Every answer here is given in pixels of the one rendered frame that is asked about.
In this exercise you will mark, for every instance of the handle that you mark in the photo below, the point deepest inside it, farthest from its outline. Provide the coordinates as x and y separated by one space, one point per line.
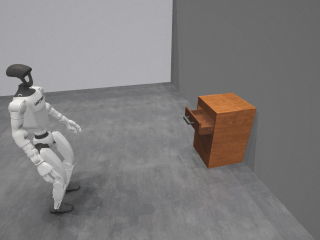
187 120

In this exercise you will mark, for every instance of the right robot foot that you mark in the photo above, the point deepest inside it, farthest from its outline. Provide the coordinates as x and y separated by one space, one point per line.
62 209

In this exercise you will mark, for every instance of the robot left hand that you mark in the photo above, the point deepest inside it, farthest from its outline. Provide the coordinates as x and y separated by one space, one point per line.
69 124

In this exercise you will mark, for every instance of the cabinet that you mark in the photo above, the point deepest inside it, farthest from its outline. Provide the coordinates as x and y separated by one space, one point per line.
233 119

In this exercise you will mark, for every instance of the left robot forearm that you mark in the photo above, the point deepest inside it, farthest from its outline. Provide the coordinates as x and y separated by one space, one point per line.
58 116

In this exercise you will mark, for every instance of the robot left upper arm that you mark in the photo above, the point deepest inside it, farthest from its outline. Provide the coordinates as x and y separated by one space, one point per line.
42 91

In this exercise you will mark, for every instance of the robot right upper arm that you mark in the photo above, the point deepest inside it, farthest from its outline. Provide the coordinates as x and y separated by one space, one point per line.
17 109

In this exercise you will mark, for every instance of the right robot forearm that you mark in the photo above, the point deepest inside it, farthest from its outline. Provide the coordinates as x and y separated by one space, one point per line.
28 148

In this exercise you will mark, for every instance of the drawer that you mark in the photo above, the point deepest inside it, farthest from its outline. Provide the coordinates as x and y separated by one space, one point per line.
203 123

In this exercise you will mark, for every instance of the robot right thigh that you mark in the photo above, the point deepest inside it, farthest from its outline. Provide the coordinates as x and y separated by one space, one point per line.
51 158

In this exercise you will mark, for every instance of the robot right hand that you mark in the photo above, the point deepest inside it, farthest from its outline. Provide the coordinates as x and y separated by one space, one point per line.
44 169

